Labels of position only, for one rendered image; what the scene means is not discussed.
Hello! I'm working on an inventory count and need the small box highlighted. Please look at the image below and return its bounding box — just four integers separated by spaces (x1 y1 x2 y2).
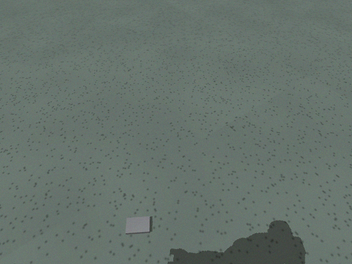
125 216 150 234

